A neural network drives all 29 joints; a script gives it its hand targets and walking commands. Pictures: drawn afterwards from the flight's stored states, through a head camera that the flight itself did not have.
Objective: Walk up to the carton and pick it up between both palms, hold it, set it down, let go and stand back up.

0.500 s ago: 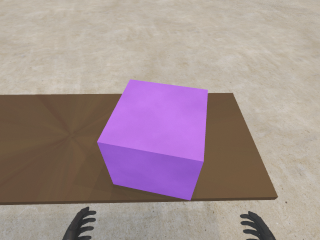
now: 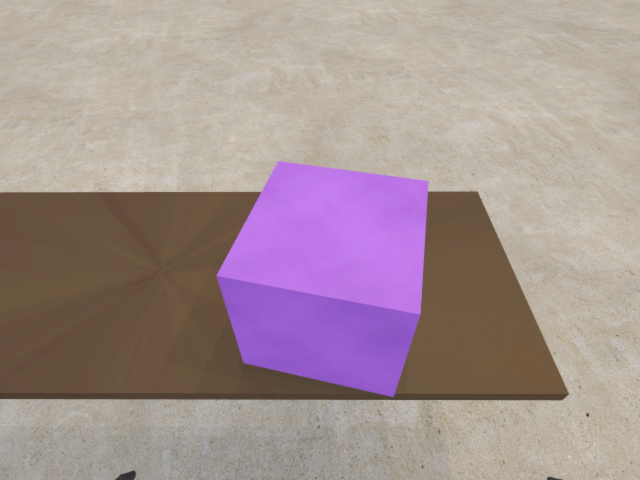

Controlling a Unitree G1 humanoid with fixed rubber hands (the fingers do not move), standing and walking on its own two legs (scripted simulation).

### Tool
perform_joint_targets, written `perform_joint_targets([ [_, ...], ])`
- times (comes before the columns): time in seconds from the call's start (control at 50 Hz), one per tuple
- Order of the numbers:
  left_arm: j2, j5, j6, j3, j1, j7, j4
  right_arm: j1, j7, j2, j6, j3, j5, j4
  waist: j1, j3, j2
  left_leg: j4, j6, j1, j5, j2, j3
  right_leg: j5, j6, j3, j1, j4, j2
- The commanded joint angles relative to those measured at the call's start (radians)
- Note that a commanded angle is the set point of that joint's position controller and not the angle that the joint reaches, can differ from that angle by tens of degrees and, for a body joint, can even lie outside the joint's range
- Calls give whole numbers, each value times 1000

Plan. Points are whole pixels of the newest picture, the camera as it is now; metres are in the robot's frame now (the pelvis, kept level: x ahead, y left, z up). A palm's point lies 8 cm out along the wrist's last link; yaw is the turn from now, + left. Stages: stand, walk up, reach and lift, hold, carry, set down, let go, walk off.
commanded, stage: stand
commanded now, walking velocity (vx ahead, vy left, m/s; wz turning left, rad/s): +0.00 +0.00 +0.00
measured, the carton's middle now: (333, 274) +0.45 +0.01 -0.03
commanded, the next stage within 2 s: none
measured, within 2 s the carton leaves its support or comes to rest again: neither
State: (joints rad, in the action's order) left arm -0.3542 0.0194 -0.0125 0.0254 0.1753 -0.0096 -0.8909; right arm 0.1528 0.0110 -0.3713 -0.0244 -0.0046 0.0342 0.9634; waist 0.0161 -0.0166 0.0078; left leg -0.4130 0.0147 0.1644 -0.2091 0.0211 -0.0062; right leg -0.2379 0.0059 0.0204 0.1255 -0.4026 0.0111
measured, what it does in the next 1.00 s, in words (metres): stands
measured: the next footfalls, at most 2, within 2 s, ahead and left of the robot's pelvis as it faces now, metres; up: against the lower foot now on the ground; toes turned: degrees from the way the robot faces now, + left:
none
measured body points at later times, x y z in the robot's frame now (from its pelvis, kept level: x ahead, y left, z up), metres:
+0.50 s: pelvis +0.00 +0.00 +0.00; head -0.01 -0.01 +0.45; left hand +0.09 +0.31 -0.11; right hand +0.11 -0.31 -0.12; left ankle +0.01 +0.13 -0.74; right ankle -0.01 -0.12 -0.74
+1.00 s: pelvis +0.00 -0.01 +0.00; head +0.00 -0.01 +0.45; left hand +0.09 +0.30 -0.12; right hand +0.09 -0.31 -0.12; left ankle +0.01 +0.13 -0.74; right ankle -0.01 -0.12 -0.74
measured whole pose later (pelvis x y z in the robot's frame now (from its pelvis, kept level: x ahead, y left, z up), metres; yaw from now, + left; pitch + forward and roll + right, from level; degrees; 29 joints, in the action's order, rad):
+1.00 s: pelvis +0.00 -0.01 +0.00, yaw +0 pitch -3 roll +0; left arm -0.36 0.02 -0.02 0.01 0.13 0.00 -1.06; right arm 0.11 0.00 -0.38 -0.01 -0.02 0.02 1.09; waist 0.01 -0.03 -0.01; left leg -0.35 0.02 0.13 -0.18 0.03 0.00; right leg -0.20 0.00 0.02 0.09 -0.33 0.00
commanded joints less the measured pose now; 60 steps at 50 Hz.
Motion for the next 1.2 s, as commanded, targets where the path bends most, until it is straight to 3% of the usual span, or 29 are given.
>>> perform_joint_targets([
  [0.0,-190,-15,-17,31,-16,4,15,-32,-4,-173,-26,28,-11,-25,-2,-25,-54,97,-47,7,119,102,106,40,-40,-94,37,101,102],
  [0.02,-205,-7,-22,33,-25,2,0,-79,-3,-160,-26,24,-8,-23,5,31,-77,92,-40,15,152,101,89,72,-34,-93,4,85,105],
  [0.06,-196,1,-19,33,-64,6,18,-26,-10,-180,-24,27,-9,4,-8,23,18,116,-40,-12,149,95,111,69,-39,-92,29,81,95],
  [0.08,-162,2,-14,24,-43,3,9,-85,-13,-193,-24,22,2,3,23,5,-71,100,-50,13,107,113,109,70,-36,-100,16,98,108],
  [0.14,-170,0,-14,20,-47,4,-25,-40,-8,-180,-28,24,-16,17,-19,62,-6,138,-47,-28,53,110,125,94,-43,-97,-2,92,104],
  [0.16,-176,-4,-19,19,-48,8,-11,-59,-9,-189,-26,19,-8,26,17,36,-45,122,-56,23,66,117,129,92,-38,-107,-6,80,105],
  [0.22,-196,-10,-23,12,-28,8,-42,-93,-4,-192,-18,24,-11,30,22,10,2,115,-60,8,83,112,125,76,-33,-99,20,92,104],
  [0.26,-228,4,-25,28,-50,17,-52,-60,-4,-172,-18,11,-15,35,-14,28,-32,103,-43,-27,148,94,104,84,-26,-105,25,103,117],
  [0.28,-235,0,-18,29,-18,17,-60,-74,-7,-198,-22,24,-12,44,3,73,36,87,-58,-54,203,111,112,155,-31,-77,-13,89,108],
  [0.36,-198,-9,-27,10,-54,19,-68,-70,-4,-188,-14,11,-13,54,15,24,38,87,-55,-40,232,105,106,174,-26,-94,15,100,114],
  [0.4,-174,-10,-22,5,-62,14,-63,-56,-11,-212,-10,23,-27,72,-20,48,25,76,-55,-92,251,110,105,248,-32,-89,22,98,131],
  [0.44,-231,-9,-12,25,-22,28,-93,-80,-13,-184,1,23,-18,57,-7,8,-31,87,-53,-58,229,101,107,235,-22,-86,2,104,120],
  [0.52,-214,-3,-21,18,-85,19,-85,-96,-13,-185,1,16,-7,66,4,30,38,106,-43,-47,198,99,87,140,-23,-71,-20,122,120],
  [0.56,-224,-1,-24,28,-115,17,-73,-87,-12,-189,-6,22,-12,43,-37,46,-17,106,-32,-75,112,94,86,55,-31,-110,27,160,110],
  [0.6,-219,-2,-16,28,-105,11,-83,-120,-21,-239,1,28,-9,67,13,18,-40,111,-46,-26,98,102,89,68,-32,-95,0,153,116],
  [0.64,-180,4,-19,20,-104,17,-103,-104,-20,-204,-8,39,-11,52,-28,-11,-16,113,-51,-37,170,110,107,117,-36,-90,27,146,119],
  [0.68,-181,-7,-17,14,-48,20,-105,-94,-21,-187,1,18,-18,73,2,-22,-63,107,-48,-9,165,113,101,143,-30,-105,-7,159,127],
  [0.74,-240,-5,-15,31,-103,20,-105,-80,-14,-168,1,9,-15,69,-27,40,40,117,-27,-37,137,105,91,54,-27,-88,-6,136,102],
  [0.78,-225,-10,-13,31,-94,21,-98,-105,-15,-186,-5,22,-13,69,5,-9,-55,120,-37,22,110,107,94,44,-31,-109,-15,142,127],
  [0.8,-208,-6,-15,18,-83,15,-110,-116,-19,-220,-8,29,-7,91,4,-19,1,113,-48,-3,126,108,112,71,-39,-113,3,173,134],
  [0.86,-204,-6,-17,19,-97,16,-106,-98,-20,-190,-8,13,-11,74,-2,11,-45,109,-34,-29,149,110,92,101,-30,-94,7,151,119],
  [0.88,-182,-6,-20,7,-88,17,-104,-107,-13,-182,1,14,-9,82,5,28,12,124,-38,-31,127,116,95,130,-38,-88,-24,134,120],
  [0.94,-216,-4,-23,23,-78,14,-109,-100,-17,-194,1,22,-10,82,18,-9,-32,132,-53,-19,149,121,111,108,-34,-106,1,156,118],
  [1.0,-235,-6,-19,29,-98,20,-117,-79,-19,-181,-7,12,-12,79,-5,7,32,138,-33,-47,107,118,101,113,-22,-105,1,141,103],
  [1.02,-221,-6,-16,26,-68,24,-134,-91,-19,-185,-4,12,-4,82,3,-7,-78,137,-39,-35,108,111,101,93,-38,-100,15,124,105],
  [1.06,-208,-13,-13,27,-113,17,-131,-98,-26,-234,-11,29,-6,83,1,-26,-79,128,-47,-22,128,110,95,123,-38,-112,4,140,119],
  [1.1,-210,-9,-13,23,-87,9,-129,-56,-12,-179,-4,13,-20,73,-26,-10,34,152,-37,-55,149,126,111,68,-19,-73,32,132,93],
  [1.16,-191,-10,-21,15,-73,11,-123,-78,-17,-191,-9,23,-15,79,-19,-10,-50,125,-45,-70,180,115,88,154,-39,-108,37,133,124],
  [1.18,-181,-7,-16,17,-91,15,-125,-89,-17,-199,-11,26,-24,80,-22,10,37,136,-50,-68,234,129,126,179,-30,-73,9,126,118],
])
